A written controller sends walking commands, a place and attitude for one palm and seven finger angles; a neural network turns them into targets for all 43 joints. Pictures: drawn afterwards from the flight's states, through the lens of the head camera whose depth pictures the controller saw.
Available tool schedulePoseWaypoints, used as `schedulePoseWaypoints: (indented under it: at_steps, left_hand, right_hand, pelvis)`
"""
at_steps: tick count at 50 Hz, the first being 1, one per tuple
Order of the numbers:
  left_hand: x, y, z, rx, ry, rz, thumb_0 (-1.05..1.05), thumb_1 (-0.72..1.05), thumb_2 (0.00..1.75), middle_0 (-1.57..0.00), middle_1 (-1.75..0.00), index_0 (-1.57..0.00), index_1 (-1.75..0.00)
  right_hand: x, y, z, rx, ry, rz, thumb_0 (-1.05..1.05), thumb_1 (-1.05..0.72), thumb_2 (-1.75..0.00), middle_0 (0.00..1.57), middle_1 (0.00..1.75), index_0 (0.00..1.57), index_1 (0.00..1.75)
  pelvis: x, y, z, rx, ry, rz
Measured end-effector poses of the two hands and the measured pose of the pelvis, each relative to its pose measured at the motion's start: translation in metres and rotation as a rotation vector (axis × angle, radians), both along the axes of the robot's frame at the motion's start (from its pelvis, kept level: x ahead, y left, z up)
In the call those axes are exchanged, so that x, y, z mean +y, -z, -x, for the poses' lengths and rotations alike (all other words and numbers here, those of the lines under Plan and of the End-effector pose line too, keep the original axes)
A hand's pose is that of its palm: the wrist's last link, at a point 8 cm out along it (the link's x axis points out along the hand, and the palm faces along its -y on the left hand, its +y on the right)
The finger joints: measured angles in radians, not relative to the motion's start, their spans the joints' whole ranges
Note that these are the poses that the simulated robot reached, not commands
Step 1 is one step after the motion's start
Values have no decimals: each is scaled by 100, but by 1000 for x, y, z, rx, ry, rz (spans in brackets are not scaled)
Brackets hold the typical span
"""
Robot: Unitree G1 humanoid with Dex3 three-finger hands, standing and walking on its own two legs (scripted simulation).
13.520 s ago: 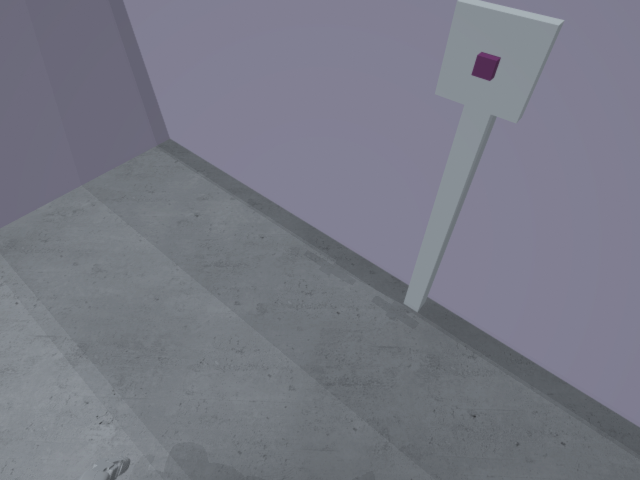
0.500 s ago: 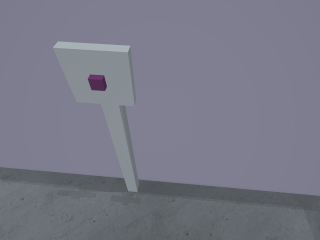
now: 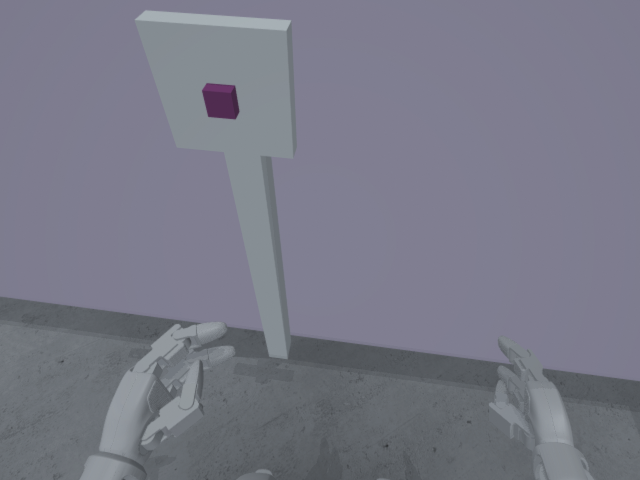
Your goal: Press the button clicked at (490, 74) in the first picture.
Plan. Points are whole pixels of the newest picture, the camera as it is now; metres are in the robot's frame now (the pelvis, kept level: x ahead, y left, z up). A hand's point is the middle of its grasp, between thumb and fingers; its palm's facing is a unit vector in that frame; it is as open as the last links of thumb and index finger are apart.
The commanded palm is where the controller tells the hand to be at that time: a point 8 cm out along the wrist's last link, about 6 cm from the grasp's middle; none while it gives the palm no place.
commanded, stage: raise the hand and make a fist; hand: left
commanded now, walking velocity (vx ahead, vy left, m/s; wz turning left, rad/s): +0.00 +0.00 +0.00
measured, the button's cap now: (222, 100) +0.53 +0.17 +0.20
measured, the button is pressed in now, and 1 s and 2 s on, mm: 0 0 0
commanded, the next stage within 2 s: aim a knuckle at the button in 1.62 s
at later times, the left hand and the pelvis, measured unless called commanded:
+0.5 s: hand (138, 373) +0.21 +0.20 +0.10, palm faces -0.04 -1.00 -0.05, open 3.1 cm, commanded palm +0.18 +0.25 +0.11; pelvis +0.00 +0.02 +0.02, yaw +1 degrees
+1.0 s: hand (87, 317) +0.23 +0.23 +0.16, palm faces -0.02 -1.00 -0.07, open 3.1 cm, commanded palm +0.20 +0.28 +0.18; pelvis +0.02 +0.02 +0.04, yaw +2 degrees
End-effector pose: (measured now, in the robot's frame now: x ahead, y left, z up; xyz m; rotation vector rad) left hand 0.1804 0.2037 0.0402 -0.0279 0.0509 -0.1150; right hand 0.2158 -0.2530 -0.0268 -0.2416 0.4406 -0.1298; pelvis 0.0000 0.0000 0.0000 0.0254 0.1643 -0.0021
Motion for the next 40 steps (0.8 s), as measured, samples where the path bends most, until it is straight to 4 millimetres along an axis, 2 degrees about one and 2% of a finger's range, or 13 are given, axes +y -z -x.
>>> schedulePoseWaypoints:
  at_steps: [3, 6, 11, 15, 19, 23, 27, 31, 40]
  left_hand:
    - [14, 13, 22, 69, -81, -1, 2, 90, 90, -57, -70, -57, -71]
    - [26, 3, 30, 36, -136, -39, 2, 90, 90, -66, -79, -65, -80]
    - [27, -26, 14, -76, -71, -64, 2, 90, 90, -79, -94, -79, -95]
    - [26, -33, -3, -27, -10, -65, 2, 90, 90, -90, -106, -90, -107]
    - [35, -41, -9, 21, -31, -65, 2, 89, 90, -101, -118, -101, -119]
    - [45, -54, -9, -3, -67, -79, 2, 90, 90, -112, -130, -111, -131]
    - [50, -64, -10, -32, -71, -84, 2, 90, 90, -120, -139, -120, -140]
    - [52, -71, -13, -39, -62, -88, 2, 90, 90, -125, -145, -125, -145]
    - [67, -96, -22, -72, -88, -85, 2, 89, 90, -129, -149, -129, -150]
  right_hand:
    - [9, -5, -7, -32, -31, 16, 1, -91, -89, 20, 30, 20, 30]
    - [23, 0, -3, -15, -66, 22, 1, -91, -89, 20, 30, 20, 30]
    - [46, 21, 24, 83, -91, -20, 1, -91, -89, 20, 30, 20, 30]
    - [56, 33, 54, 166, -50, -75, 1, -90, -89, 20, 30, 20, 30]
    - [57, 35, 78, 212, 4, -98, 1, -90, -89, 20, 30, 20, 30]
    - [50, 33, 88, 227, 27, -79, 1, -90, -89, 20, 30, 20, 30]
    - [42, 26, 84, 209, 26, -47, 1, -90, -89, 20, 30, 20, 30]
    - [39, 15, 68, 163, 20, -25, 1, -90, -89, 20, 30, 20, 30]
    - [54, -13, 25, 46, -46, -29, 1, -91, -89, 20, 30, 20, 30]
  pelvis:
    - [0, 6, 5, -3, -14, 18]
    - [0, 8, 9, -9, -30, 39]
    - [4, 5, 13, -24, -47, 64]
    - [8, -3, 13, -33, -36, 63]
    - [13, -11, 10, -42, -20, 55]
    - [18, -16, 6, -51, -15, 53]
    - [22, -19, 3, -61, -18, 55]
    - [25, -23, -1, -73, -20, 54]
    - [26, -33, -10, -111, -28, 55]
